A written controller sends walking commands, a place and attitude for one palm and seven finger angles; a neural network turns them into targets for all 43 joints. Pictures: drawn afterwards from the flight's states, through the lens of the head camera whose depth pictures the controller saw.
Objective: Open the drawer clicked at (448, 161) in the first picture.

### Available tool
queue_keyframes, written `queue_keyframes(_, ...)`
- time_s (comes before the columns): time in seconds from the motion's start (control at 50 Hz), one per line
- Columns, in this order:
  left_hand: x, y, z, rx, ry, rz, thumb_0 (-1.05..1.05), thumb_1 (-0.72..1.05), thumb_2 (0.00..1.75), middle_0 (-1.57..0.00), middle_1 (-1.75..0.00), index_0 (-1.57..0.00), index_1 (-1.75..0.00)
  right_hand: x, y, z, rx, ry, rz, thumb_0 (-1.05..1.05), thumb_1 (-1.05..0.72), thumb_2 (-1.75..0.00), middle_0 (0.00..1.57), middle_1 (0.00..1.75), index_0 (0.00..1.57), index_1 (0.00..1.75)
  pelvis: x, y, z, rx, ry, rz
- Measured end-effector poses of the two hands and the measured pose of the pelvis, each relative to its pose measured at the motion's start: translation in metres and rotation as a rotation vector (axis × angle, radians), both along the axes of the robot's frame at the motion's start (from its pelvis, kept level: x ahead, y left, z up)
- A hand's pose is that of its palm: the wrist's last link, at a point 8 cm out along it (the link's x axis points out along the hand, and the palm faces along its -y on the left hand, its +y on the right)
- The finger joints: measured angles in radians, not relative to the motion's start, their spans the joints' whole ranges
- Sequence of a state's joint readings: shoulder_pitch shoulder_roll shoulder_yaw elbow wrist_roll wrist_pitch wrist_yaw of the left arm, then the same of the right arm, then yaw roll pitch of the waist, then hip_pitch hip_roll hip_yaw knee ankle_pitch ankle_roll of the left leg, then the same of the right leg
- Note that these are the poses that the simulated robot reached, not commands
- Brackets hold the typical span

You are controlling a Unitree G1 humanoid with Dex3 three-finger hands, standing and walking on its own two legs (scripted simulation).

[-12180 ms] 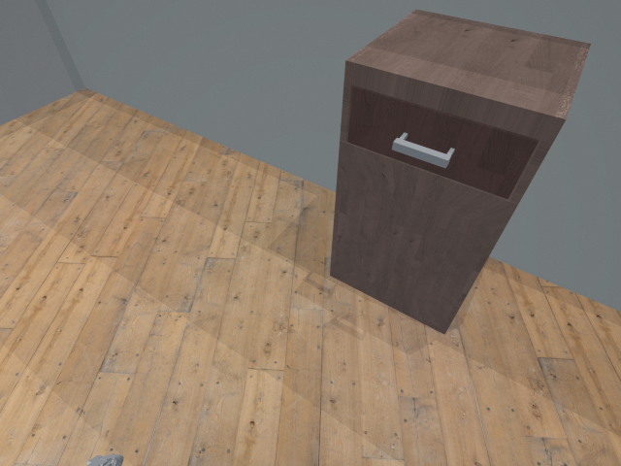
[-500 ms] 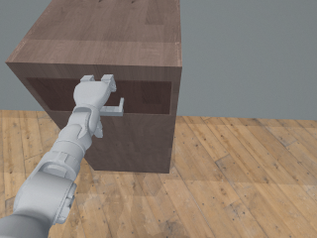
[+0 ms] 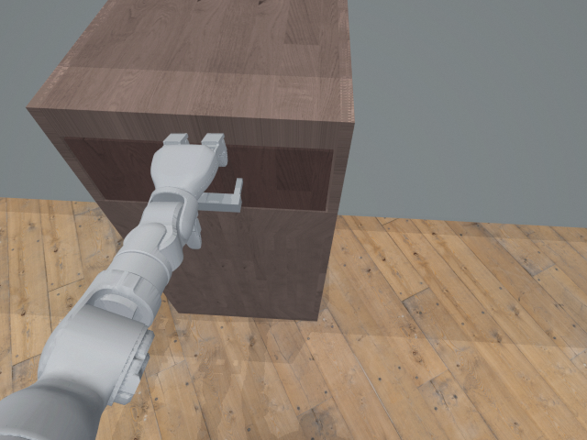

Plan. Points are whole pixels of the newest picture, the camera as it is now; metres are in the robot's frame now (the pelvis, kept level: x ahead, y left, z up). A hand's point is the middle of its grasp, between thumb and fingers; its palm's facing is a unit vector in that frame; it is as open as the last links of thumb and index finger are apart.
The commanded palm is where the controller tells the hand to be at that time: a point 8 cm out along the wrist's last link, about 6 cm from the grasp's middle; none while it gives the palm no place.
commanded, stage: move the hooked fingers above the handle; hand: left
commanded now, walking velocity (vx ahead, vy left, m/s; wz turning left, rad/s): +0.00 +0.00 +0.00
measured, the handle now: (203, 191) +0.52 +0.14 -0.02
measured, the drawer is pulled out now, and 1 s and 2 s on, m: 0.00 0.00 0.00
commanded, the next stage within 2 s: lower the fingers behind the handle in 0.10 s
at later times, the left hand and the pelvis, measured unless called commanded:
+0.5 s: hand (199, 206) +0.46 +0.14 +0.02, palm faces -0.06 -0.06 -1.00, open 13.8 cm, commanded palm +0.44 +0.14 +0.08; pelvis -0.01 +0.01 -0.01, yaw -1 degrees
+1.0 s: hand (201, 216) +0.46 +0.14 -0.01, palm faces -0.04 -0.04 -1.00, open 13.8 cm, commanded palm +0.45 +0.14 +0.04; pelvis -0.01 +0.00 -0.02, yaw -1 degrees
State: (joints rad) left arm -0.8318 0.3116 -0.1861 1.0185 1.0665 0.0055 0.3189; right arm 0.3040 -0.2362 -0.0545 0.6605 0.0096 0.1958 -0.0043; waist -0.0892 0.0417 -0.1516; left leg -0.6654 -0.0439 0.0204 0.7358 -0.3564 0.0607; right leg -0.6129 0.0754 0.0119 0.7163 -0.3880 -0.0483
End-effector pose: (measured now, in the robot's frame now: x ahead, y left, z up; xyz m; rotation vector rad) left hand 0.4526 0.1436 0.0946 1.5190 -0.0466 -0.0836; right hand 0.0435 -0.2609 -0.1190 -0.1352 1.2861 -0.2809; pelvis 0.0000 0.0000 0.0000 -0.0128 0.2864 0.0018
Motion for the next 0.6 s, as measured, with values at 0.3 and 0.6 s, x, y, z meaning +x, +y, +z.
queue_keyframes(0.3, -0.001, 0.000, -0.001, 0.003, -0.001, 0.000, 0.00, -0.49, 0.30, -0.34, -1.22, -0.34, -1.24, -0.030, 0.003, 0.001, -0.020, 0.038, -0.029, 0.00, -0.90, -0.89, 0.21, 0.30, 0.20, 0.30, -0.009, 0.005, -0.003, -0.006, 0.004, -0.005)
queue_keyframes(0.6, -0.014, 0.002, -0.029, -0.004, -0.009, -0.028, 0.00, -0.49, 0.30, -0.32, -1.20, -0.32, -1.21, -0.046, 0.003, -0.009, -0.021, 0.067, -0.039, 0.00, -0.90, -0.89, 0.21, 0.30, 0.20, 0.30, -0.012, 0.006, -0.011, -0.010, 0.030, -0.011)
